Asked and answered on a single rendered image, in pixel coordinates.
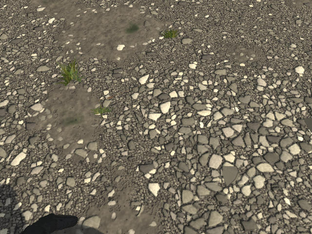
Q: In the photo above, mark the robot left hand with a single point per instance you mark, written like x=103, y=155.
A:
x=51, y=222

